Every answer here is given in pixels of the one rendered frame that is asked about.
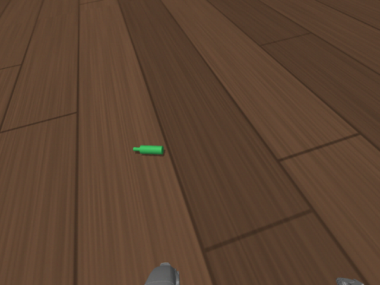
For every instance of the bottle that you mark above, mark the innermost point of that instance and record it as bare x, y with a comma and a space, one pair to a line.
149, 149

